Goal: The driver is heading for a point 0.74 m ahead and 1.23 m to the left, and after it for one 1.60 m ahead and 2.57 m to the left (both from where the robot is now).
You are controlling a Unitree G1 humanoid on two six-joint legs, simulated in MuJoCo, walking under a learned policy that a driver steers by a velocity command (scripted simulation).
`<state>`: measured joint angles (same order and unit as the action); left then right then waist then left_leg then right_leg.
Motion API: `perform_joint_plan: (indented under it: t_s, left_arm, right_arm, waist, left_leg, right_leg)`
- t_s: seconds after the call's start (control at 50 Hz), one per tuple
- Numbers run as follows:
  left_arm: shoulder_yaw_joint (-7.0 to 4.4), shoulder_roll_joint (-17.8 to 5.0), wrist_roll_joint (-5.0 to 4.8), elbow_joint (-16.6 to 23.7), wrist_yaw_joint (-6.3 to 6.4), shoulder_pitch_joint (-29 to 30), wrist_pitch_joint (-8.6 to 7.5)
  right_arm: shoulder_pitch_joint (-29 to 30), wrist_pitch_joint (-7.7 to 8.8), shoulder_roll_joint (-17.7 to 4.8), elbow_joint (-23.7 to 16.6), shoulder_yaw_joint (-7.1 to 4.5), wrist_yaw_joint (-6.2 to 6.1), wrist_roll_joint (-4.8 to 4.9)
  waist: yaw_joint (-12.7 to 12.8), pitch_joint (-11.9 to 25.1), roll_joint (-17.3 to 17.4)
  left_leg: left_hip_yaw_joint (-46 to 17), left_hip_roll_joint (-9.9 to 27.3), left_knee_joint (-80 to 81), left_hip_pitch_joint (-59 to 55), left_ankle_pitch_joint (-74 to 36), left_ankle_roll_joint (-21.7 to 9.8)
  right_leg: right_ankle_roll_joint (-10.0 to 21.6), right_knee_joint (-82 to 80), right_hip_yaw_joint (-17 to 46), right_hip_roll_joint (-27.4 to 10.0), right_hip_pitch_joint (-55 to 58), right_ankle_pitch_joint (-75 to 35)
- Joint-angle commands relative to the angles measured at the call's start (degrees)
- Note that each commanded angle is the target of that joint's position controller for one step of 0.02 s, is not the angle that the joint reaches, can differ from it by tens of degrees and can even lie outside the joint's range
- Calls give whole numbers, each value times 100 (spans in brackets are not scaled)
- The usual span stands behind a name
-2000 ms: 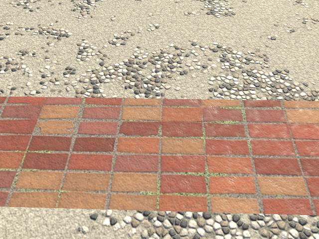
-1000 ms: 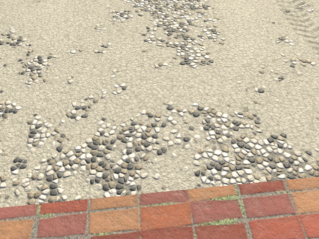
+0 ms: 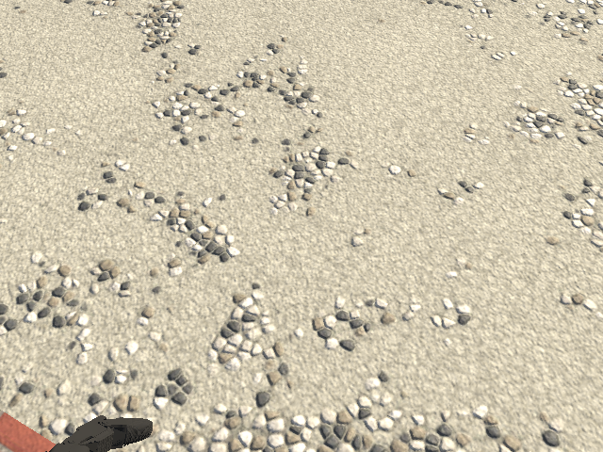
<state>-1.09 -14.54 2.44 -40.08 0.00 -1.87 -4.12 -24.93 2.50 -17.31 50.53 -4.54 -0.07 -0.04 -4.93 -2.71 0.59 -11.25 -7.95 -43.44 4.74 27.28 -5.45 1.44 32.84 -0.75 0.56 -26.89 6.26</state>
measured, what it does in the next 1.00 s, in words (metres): walks ahead, turning left: left foot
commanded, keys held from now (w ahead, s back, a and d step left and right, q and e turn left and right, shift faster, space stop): w+q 0.20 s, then q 0.80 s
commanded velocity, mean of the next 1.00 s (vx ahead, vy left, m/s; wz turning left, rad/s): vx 0.22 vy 0.00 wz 0.60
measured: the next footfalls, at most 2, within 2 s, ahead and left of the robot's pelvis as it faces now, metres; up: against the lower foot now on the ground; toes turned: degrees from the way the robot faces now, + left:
left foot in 0.46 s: +0.34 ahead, +0.13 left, +0.00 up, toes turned +18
right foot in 1.04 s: +0.39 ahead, -0.04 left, +0.00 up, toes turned +42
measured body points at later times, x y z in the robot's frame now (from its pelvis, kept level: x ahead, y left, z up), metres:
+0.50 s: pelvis +0.22 +0.03 +0.00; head +0.27 +0.06 +0.44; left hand +0.18 +0.30 -0.14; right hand +0.48 -0.14 -0.10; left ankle +0.30 +0.12 -0.72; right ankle +0.12 -0.12 -0.67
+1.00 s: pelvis +0.29 +0.03 +0.02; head +0.31 +0.04 +0.47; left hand +0.27 +0.34 -0.08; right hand +0.51 -0.17 -0.10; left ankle +0.31 +0.12 -0.72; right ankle +0.36 -0.08 -0.70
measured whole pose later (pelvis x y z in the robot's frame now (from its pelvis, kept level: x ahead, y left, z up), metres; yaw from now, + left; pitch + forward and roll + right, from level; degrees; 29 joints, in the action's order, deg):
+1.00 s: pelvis +0.29 +0.03 +0.02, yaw +35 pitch +2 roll -1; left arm -2.2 -15.7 0.2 -40.9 2.2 -8.4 2.3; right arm -15.6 -2.4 -16.6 43.0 -5.0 0.6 -1.3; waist -2.8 -1.6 0.9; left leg -13.6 -10.9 -24.5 18.6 5.5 -4.3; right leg -0.3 40.3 4.6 2.5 -20.8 23.4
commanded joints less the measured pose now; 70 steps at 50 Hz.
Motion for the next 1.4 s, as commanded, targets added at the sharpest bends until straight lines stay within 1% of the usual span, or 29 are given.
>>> perform_joint_plan:
  t_s: [0.02,0.04,0.06,0.12,0.2,0.24,0.3,0.36,0.42,0.44,0.46,0.48,0.5,0.52,0.54,0.58,0.66,0.8,0.94,1.02,1.04,1.06,1.08,1.1,1.14,1.2,1.3,1.34,1.4]
  left_arm:
    - [-392,-1090,-20,30,87,-1394,71]
    - [-294,-680,-63,41,65,-1120,72]
    - [-248,-546,-48,6,61,-1009,62]
    - [-249,-568,-113,-240,32,-1291,-103]
    - [-295,-632,-153,-417,-14,-1522,-204]
    - [-285,-611,-153,-482,-5,-1541,-187]
    - [-295,-682,-189,-525,18,-1516,-146]
    - [-351,-878,-217,-599,75,-1694,-63]
    - [-414,-1066,-252,-604,160,-1684,96]
    - [-416,-1076,-269,-571,153,-1665,143]
    - [-353,-827,-204,-413,128,-2004,164]
    - [-244,-390,-261,-135,90,-2544,255]
    - [-294,-716,-82,-208,108,-2082,353]
    - [-272,-634,-155,-110,105,-1680,373]
    - [-259,-618,-133,-110,126,-1442,374]
    - [-277,-665,-14,-141,129,-1583,525]
    - [-269,-551,-52,-116,114,-1573,684]
    - [-301,-619,-81,144,172,-783,732]
    - [-251,-625,-212,266,225,-670,600]
    - [-233,-639,-262,152,304,-1285,503]
    - [-276,-807,-212,111,353,-1432,467]
    - [-355,-1274,-134,243,397,-1226,471]
    - [-405,-1604,-68,455,351,-672,502]
    - [-355,-1277,-81,407,315,-772,514]
    - [-229,-841,-130,473,247,-411,495]
    - [-220,-802,-116,493,253,-591,498]
    - [-330,-992,-117,251,247,-1319,485]
    - [-377,-1066,-85,197,199,-1470,471]
    - [-441,-1193,-52,138,117,-1482,423]
  right_arm:
    - [-172,46,-584,-542,-50,-9,-97]
    - [189,13,-550,-531,-37,55,-134]
    - [318,-21,-432,-563,-22,105,-136]
    - [449,-195,-312,-648,8,241,-220]
    - [1171,-247,-226,-950,54,345,-207]
    - [1503,-233,-138,-1081,95,363,-194]
    - [1946,-184,95,-1219,209,427,-169]
    - [2091,-196,2,-1307,187,446,-226]
    - [1377,-141,-251,-1168,64,359,-331]
    - [737,-65,-372,-958,-11,272,-390]
    - [365,-13,-929,-931,-150,169,-387]
    - [506,-85,-1578,-1123,-310,126,-185]
    - [248,-195,-1304,-1188,-322,71,70]
    - [679,-245,-1036,-1173,-239,24,67]
    - [1016,-285,-693,-1161,-140,4,55]
    - [1342,-310,-425,-1190,-56,-36,29]
    - [1248,-254,-696,-1176,-156,30,-69]
    - [880,-379,-735,-1110,-212,2,-88]
    - [833,-420,-801,-1076,-263,37,-141]
    - [1131,-469,-777,-1075,-269,64,-59]
    - [1163,-463,-661,-1094,-237,34,6]
    - [794,-452,-268,-1109,-150,7,36]
    - [877,-432,-551,-1137,-233,-37,-64]
    - [1037,-436,-894,-1105,-319,-26,-238]
    - [757,-509,-763,-920,-309,73,-191]
    - [765,-604,-689,-873,-255,198,-103]
    - [1372,-665,-517,-1077,-129,246,-64]
    - [1567,-674,-499,-1163,-84,307,-82]
    - [2023,-659,-495,-1355,-32,443,-120]
  waist:
    - [570,1179,-861]
    - [583,562,-264]
    - [498,306,-311]
    - [422,191,-664]
    - [464,86,-545]
    - [459,-62,-517]
    - [534,-25,-630]
    - [607,112,-730]
    - [327,553,-689]
    - [19,960,-338]
    - [1,1505,522]
    - [409,2284,1394]
    - [-8,2536,332]
    - [145,1705,281]
    - [319,1034,77]
    - [621,676,309]
    - [651,902,205]
    - [315,587,475]
    - [281,598,605]
    - [633,583,602]
    - [696,554,359]
    - [419,648,-756]
    - [418,183,-1315]
    - [398,126,-705]
    - [148,118,-561]
    - [292,245,-792]
    - [708,313,-917]
    - [829,410,-996]
    - [935,114,-1076]
  left_leg:
    - [343,488,-3023,3126,-100,6]
    - [453,688,-2824,3044,-538,50]
    - [524,851,-2553,2899,-735,92]
    - [676,1019,-2370,2753,-987,192]
    - [742,1165,-2009,3444,-1641,296]
    - [956,1123,-1379,3437,-1972,382]
    - [1433,1001,-9,2660,-2635,346]
    - [1665,826,629,2279,-2423,217]
    - [1687,455,1194,1475,-1840,-93]
    - [1581,355,1759,642,-2468,-244]
    - [299,1545,1574,-667,-4627,-521]
    - [-2090,3224,1379,-2000,-7434,-1762]
    - [-1854,2926,1622,-1743,-6656,-1803]
    - [-1308,2688,1879,-1004,-5834,-1664]
    - [-932,2289,2164,-228,-5155,-1344]
    - [-543,1749,2437,630,-4556,-966]
    - [-616,1559,2593,959,-3865,-874]
    - [-1506,1481,2893,678,-1369,-748]
    - [-2032,1391,2571,549,-2158,-699]
    - [-2166,1079,2362,1027,-2188,-298]
    - [-1941,766,2115,1508,-1388,20]
    - [-1043,124,940,2079,75,386]
    - [207,-563,-246,2918,469,519]
    - [171,-30,-1183,2634,260,585]
    - [250,14,-2001,2438,-260,642]
    - [573,134,-2547,2725,-412,820]
    - [818,396,-1653,2987,-293,964]
    - [961,556,-1164,2823,-331,886]
    - [1148,733,-410,2514,-288,716]
  right_leg:
    - [994,-1761,3995,-2481,3326,2464]
    - [902,-1870,3030,-2150,2589,2156]
    - [749,-2026,2301,-1869,2158,1539]
    - [697,-2215,1173,-1590,1796,17]
    - [787,-2445,363,-1604,2076,-719]
    - [750,-2291,-190,-1483,2067,-2003]
    - [563,-1949,-925,-1247,1904,-2896]
    - [431,-1468,-1040,-1388,2335,-3401]
    - [328,63,-1098,-1450,2633,-4048]
    - [155,1247,-1198,-1280,2346,-3299]
    - [-87,2883,-1242,-988,1155,-564]
    - [-376,4765,-784,46,-581,3519]
    - [-370,4873,115,-184,-753,3040]
    - [-357,4705,186,-359,-929,2543]
    - [-350,4158,205,-524,-869,2182]
    - [-384,3592,211,-581,-389,1798]
    - [-418,3163,234,-414,-166,1510]
    - [-444,2220,498,-264,-653,1373]
    - [-213,1125,542,160,78,1789]
    - [-15,-727,452,352,1461,1300]
    - [68,-1504,701,-9,2074,993]
    - [386,-2052,1977,-1354,2492,1584]
    - [969,-2294,3091,-2283,1864,1105]
    - [1189,-2040,2648,-2240,1477,283]
    - [930,-1738,1481,-1516,1383,-679]
    - [913,-1483,800,-1265,1911,-1736]
    - [1034,-1217,608,-1502,2879,-2466]
    - [1033,-1511,641,-1605,2895,-845]
    - [986,-2069,772,-1735,2533,1592]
